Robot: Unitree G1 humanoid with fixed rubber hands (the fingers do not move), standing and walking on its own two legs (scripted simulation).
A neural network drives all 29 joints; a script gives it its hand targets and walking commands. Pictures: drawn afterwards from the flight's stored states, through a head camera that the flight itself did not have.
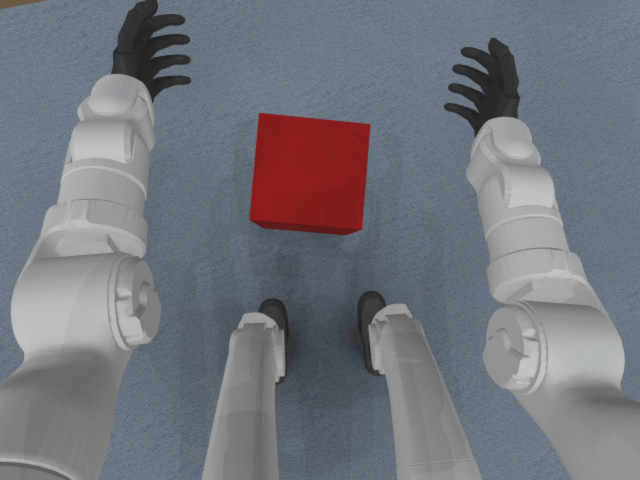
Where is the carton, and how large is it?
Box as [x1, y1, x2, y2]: [249, 113, 369, 234]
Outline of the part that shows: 259,113 249,219 262,227 338,234 347,234 361,229 369,124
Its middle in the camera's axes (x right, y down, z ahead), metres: -0.03 -0.13 +0.85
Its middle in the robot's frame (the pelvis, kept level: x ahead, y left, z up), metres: +0.49 +0.00 -0.52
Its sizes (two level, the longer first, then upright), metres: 0.210 0.200 0.250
